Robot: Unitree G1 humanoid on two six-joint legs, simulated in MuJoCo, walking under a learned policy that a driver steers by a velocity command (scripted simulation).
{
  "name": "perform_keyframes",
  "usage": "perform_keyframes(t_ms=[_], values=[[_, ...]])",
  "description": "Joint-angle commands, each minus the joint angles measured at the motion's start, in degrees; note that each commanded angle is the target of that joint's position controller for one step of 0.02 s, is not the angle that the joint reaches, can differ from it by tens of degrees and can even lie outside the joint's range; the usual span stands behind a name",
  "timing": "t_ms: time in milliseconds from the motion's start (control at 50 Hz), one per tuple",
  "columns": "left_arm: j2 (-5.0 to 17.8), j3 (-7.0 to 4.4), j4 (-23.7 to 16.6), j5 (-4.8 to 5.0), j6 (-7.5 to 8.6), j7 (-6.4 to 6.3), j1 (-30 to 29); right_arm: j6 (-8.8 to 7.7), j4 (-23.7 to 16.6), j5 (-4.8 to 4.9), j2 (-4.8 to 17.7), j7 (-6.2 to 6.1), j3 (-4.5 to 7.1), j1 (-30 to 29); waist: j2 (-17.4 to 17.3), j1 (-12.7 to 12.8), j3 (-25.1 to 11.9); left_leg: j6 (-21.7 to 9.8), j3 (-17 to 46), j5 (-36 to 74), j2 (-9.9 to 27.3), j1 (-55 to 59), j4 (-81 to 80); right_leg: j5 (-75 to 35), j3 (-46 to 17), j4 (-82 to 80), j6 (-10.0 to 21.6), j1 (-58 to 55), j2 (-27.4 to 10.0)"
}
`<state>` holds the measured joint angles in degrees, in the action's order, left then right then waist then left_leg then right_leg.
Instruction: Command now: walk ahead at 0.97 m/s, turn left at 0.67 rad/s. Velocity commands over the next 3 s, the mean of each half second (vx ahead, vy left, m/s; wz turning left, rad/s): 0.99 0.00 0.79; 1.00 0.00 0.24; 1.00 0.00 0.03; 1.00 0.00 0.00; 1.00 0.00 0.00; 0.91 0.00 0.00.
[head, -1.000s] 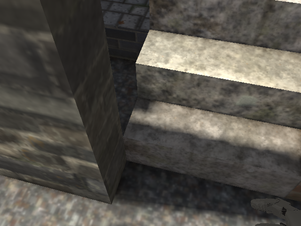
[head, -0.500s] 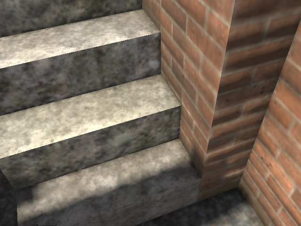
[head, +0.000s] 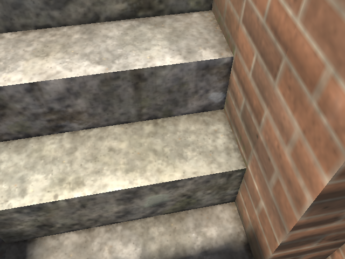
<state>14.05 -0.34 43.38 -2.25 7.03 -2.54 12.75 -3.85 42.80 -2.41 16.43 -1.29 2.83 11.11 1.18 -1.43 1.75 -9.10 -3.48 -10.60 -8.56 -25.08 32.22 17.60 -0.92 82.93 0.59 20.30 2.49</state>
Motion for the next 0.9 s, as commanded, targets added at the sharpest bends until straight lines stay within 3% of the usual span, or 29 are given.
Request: perform_keyframes(t_ms=[20,60,80,160,220,320,340,360,380,400,420,440,460,480,520,540,560,600,640,660,680,700,720,740,780,820,840,880,900], values=[[4.98,-0.15,-9.18,-2.61,1.17,-0.48,-0.34,0.97,-2.21,0.95,9.43,-1.3,3.11,4.51,6.7,0.89,-9.44,-13.31,34.46,8.77,20.97,21.59,-17.54,-3.54,-7.58,17.18,-1.22,24.3,-4.15],[2.28,0.91,-12.3,-4.13,-1.24,0.04,-5.45,0.56,-1.18,1.99,7.79,-1.13,1.92,4.79,6.12,1.77,-5.0,-11.1,29.1,15.84,16.89,14.12,-16.7,-4.17,-3.28,18.97,-1.98,25.94,-3.78],[-0.75,2.01,-13.39,-4.34,-2.42,0.21,-6.22,0.79,-1.36,1.35,8.63,-1.34,1.56,4.38,3.58,2.44,-4.45,-12.0,26.66,23.42,14.88,11.51,-13.11,-2.18,-0.36,26.14,-2.14,29.18,-2.26],[-0.21,2.33,-18.25,-2.32,-3.67,-0.81,-10.56,0.24,-0.16,1.45,9.2,-1.7,0.53,7.57,0.56,2.38,-3.6,-7.04,20.68,38.16,8.94,3.76,-10.84,-1.92,3.31,11.81,-2.12,26.59,-2.15],[-3.77,4.45,-21.36,-1.69,-4.24,-3.05,-15.99,2.26,-1.43,-0.87,10.96,-3.57,1.37,7.91,-9.96,-0.13,-5.55,-7.04,26.5,46.92,10.7,15.47,-9.37,6.24,3.38,21.43,-0.86,34.0,-2.53],[-1.36,4.75,-28.9,-2.32,-1.55,-3.28,-27.4,3.04,-4.63,-1.68,14.21,-6.32,3.28,14.82,-3.54,-4.78,-7.68,-6.79,34.59,54.23,16.44,44.51,-4.37,19.15,-5.65,19.67,-0.27,55.86,-4.49],[-0.84,4.73,-27.61,-2.79,-1.54,-2.94,-26.99,2.45,-4.81,-0.32,13.38,-5.99,3.11,14.05,-3.26,-4.22,-8.35,-3.62,30.19,69.07,13.36,46.62,-0.21,22.49,-4.34,11.5,-0.37,53.02,-4.65],[0.28,4.92,-25.92,-1.52,-1.08,-2.89,-15.32,2.63,-9.91,1.04,11.76,-5.2,3.3,-4.5,-2.82,6.99,-13.51,2.91,20.08,87.92,4.19,27.49,8.22,19.33,-4.02,-20.82,-0.28,20.64,-3.0],[4.06,3.21,-24.13,-1.07,-0.66,-2.39,-6.91,2.47,-10.36,4.49,10.66,-4.01,4.07,-8.32,2.28,10.12,-19.34,5.88,22.07,88.02,-0.71,13.08,17.55,-4.15,-5.15,-41.75,-0.43,-7.9,-3.3],[4.06,0.78,-17.05,2.78,-2.36,-2.82,5.33,1.42,-10.51,2.59,9.89,-3.42,3.89,-13.43,-0.93,17.77,-17.76,5.02,21.98,66.39,0.32,15.36,31.52,-35.09,-4.12,-71.67,-0.31,-14.23,-6.62],[4.6,-0.15,-7.94,3.64,-2.96,-2.6,9.95,-0.18,-11.21,0.04,5.53,-1.35,3.15,-17.18,12.09,16.85,-9.89,7.68,13.34,0.9,-9.41,0.75,56.54,-66.38,-1.2,-88.0,1.99,-26.68,-12.8],[8.14,-1.24,-7.63,-3.28,-1.83,-1.64,-9.52,-0.54,-13.18,2.87,6.95,0.54,3.76,-4.29,14.15,-2.87,-7.34,9.44,11.29,-20.59,-7.09,-26.13,82.33,-89.89,-5.16,-69.83,3.98,-39.03,-18.54],[6.16,-2.94,-8.78,-5.55,-0.81,-2.03,-8.88,-0.18,-13.8,4.88,6.43,0.59,2.66,0.91,17.82,-3.73,-21.95,7.94,15.89,-30.17,0.99,-38.47,93.05,-109.46,-13.29,-52.75,10.39,-54.71,-30.79],[3.64,-3.11,-8.37,-5.4,-0.05,-2.17,-4.44,0.55,-12.27,5.57,4.39,0.64,1.28,-0.57,7.21,0.08,-27.26,6.16,20.65,-32.97,2.05,-50.25,96.8,-95.71,-11.85,-49.09,12.22,-64.02,-33.16],[2.61,-3.02,-2.3,-3.37,-0.25,-2.1,-1.82,1.4,-10.87,1.91,1.38,0.26,-0.07,-9.52,-6.28,2.33,-15.7,4.42,12.74,-32.0,0.38,-58.8,89.64,-76.42,0.24,-54.27,4.6,-54.88,-24.59],[4.68,-4.15,0.54,-1.64,-1.21,-2.62,1.01,2.1,-11.16,0.56,-1.49,1.64,-0.57,-16.55,-11.12,2.72,-11.53,3.24,9.79,-28.49,-1.63,-55.12,86.93,-77.13,5.84,-56.87,0.76,-44.88,-21.94],[7.02,-4.75,1.94,-0.83,-2.07,-2.1,2.9,2.5,-12.13,0.23,-4.31,1.48,-0.84,-16.64,-2.43,3.09,-9.17,3.51,7.83,-28.8,-2.51,-59.55,93.6,-76.45,7.46,-61.63,0.67,-42.41,-22.77],[5.67,-3.84,1.55,1.14,-3.54,1.96,-8.38,2.57,-11.75,2.03,-7.48,-0.33,-0.89,-8.83,4.83,-7.41,-3.06,3.39,7.15,-23.68,-2.57,-50.64,84.8,-69.46,18.33,-68.37,-2.22,-22.83,-17.49],[11.83,-4.95,-6.05,2.48,-5.19,2.16,-21.03,4.58,-4.44,2.14,-3.22,-1.1,0.9,9.3,9.22,-16.34,-11.35,3.22,1.36,-11.68,-4.51,-10.27,61.83,-89.53,23.89,-75.28,2.06,-1.66,-14.95],[13.39,-4.54,-8.28,4.82,-5.37,0.26,-21.64,3.7,-0.57,4.23,2.65,-0.39,3.13,16.45,11.58,-18.14,-18.0,4.53,-2.32,-5.05,-6.66,3.41,55.39,-112.76,20.51,-72.44,6.05,-2.94,-14.71],[16.74,-5.06,-9.01,7.46,-4.77,-0.34,-24.08,3.98,2.56,2.91,3.54,0.41,3.19,24.17,13.68,-21.99,-21.76,3.36,-0.95,-3.07,-2.75,8.0,53.79,-116.07,19.75,-66.91,7.78,-7.84,-16.63],[17.53,-5.52,-9.28,7.89,-3.95,-0.93,-26.64,4.93,3.79,1.99,2.93,1.23,2.99,27.23,12.5,-22.66,-23.1,2.8,1.19,-4.07,-1.73,8.59,48.26,-115.78,18.68,-62.82,7.64,-13.52,-18.81],[14.05,-4.63,-10.62,8.18,-4.06,-1.76,-18.62,5.18,5.33,2.31,4.8,1.97,3.15,17.95,3.01,-13.64,-23.2,0.69,1.96,2.43,-5.17,7.26,39.84,-110.49,16.84,-58.81,5.4,-16.24,-16.19],[12.99,-3.49,-9.43,6.76,-4.42,-2.02,-14.69,6.26,5.44,2.92,5.34,2.05,2.87,11.05,-0.38,-9.3,-22.12,-0.01,3.92,3.6,-6.66,6.47,31.44,-92.94,16.02,-57.78,3.21,-15.71,-14.56],[7.73,-0.64,-9.09,5.02,-6.48,-1.27,-5.35,6.59,7.29,3.14,4.02,1.57,2.25,5.34,3.03,0.15,-12.57,-2.65,3.41,0.91,-7.8,-0.02,24.78,-76.66,12.56,-62.7,1.89,-14.38,-14.83],[9.0,0.83,-8.22,4.95,-7.91,-2.4,-8.73,6.31,6.7,2.91,-0.57,1.78,1.1,7.79,11.11,-3.46,-3.71,-2.01,3.33,-10.76,-8.98,-7.36,28.95,-93.69,10.5,-63.8,3.56,-16.01,-20.38],[9.85,0.77,-9.56,6.21,-8.33,-2.04,-14.29,4.79,6.51,2.41,-2.67,2.23,0.45,11.53,12.34,-6.46,-3.09,-1.87,7.29,-13.5,-8.75,-11.25,25.27,-99.66,9.91,-58.73,5.12,-20.16,-21.88],[10.37,0.71,-12.24,7.14,-8.74,-2.31,-13.88,3.57,3.03,0.87,0.57,1.05,0.52,7.68,2.03,-5.04,-0.28,-4.85,28.28,-21.16,-5.47,-20.31,15.34,-111.29,5.62,-56.75,3.99,-25.61,-21.68],[8.29,0.91,-12.89,8.47,-9.3,-2.02,-10.61,4.32,2.3,0.78,1.57,-0.84,0.47,4.06,-4.74,-1.32,0.08,-6.16,36.34,-27.77,-2.92,-23.28,9.56,-98.63,1.92,-62.46,4.0,-26.46,-21.27]])
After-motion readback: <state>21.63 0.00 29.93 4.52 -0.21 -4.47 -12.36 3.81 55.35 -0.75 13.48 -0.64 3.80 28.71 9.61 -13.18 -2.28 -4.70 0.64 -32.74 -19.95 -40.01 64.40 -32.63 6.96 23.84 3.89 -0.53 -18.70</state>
